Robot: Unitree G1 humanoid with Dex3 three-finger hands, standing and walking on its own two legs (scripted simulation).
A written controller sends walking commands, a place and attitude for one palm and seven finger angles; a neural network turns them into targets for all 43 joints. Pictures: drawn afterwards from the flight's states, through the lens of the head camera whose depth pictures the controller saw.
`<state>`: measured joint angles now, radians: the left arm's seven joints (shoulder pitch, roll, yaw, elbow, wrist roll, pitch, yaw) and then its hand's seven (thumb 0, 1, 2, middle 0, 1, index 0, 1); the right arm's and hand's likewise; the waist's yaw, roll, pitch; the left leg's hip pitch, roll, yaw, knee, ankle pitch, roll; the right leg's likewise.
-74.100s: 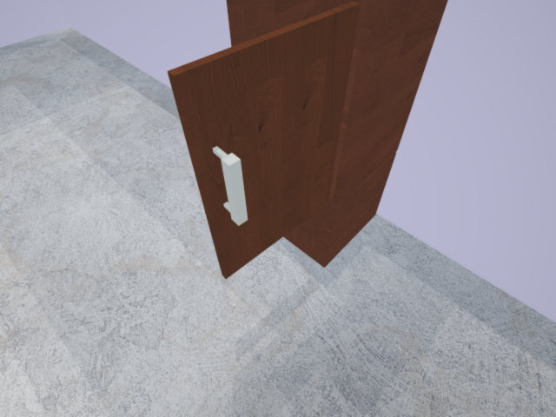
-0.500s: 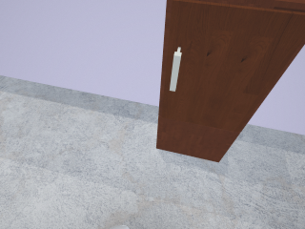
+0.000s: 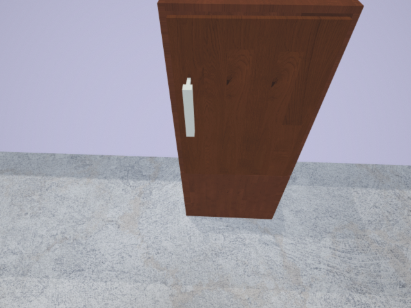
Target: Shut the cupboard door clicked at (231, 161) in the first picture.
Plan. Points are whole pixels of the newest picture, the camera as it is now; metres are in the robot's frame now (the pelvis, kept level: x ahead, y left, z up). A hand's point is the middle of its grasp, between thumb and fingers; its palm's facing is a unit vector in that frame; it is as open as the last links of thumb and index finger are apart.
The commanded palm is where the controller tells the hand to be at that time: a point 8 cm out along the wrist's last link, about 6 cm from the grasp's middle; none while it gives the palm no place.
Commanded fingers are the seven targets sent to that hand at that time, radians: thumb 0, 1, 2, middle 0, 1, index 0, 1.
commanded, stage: take the last steps up to it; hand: left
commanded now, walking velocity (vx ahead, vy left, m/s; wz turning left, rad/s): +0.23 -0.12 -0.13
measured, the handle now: (189, 108) +0.63 +0.07 +0.02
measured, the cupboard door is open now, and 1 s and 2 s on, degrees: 1 1 1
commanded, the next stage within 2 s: come to a stop and stand still in 0.32 s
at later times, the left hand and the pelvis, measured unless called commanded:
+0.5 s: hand (142, 289) +0.20 +0.16 -0.16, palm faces -0.05 -0.99 -0.15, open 7.4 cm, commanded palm none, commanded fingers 0.00 0.90 0.90 -0.20 -0.30 -0.20 -0.30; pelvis +0.13 -0.02 +0.01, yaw -4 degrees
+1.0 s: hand (149, 269) +0.24 +0.16 -0.18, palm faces +0.02 -0.98 -0.20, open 7.4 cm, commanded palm none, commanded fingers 0.00 0.90 0.90 -0.20 -0.30 -0.20 -0.30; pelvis +0.16 -0.04 +0.00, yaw -3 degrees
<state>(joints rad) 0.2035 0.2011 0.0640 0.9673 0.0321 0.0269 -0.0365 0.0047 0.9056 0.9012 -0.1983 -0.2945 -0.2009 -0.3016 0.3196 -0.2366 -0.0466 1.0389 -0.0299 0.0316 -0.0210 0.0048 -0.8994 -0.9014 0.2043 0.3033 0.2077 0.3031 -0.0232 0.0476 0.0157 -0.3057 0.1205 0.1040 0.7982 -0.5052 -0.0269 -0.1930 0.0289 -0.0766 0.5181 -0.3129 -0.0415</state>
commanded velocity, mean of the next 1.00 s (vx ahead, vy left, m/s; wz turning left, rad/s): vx -0.02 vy -0.02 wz -0.04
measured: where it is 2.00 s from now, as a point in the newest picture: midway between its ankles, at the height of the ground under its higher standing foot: outside the picture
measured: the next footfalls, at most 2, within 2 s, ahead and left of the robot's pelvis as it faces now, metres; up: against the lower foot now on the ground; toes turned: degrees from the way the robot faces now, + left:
left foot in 0.28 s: +0.18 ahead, +0.09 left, +0.00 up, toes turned +6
right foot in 0.62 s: +0.23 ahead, -0.20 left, +0.00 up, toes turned -7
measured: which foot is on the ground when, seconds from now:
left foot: up 0.00-0.26, down 0.28-0.64, up 0.66-0.90, down 0.92-1.00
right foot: down 0.00-0.28, up 0.30-0.60, down 0.62-0.92, up 0.94-1.00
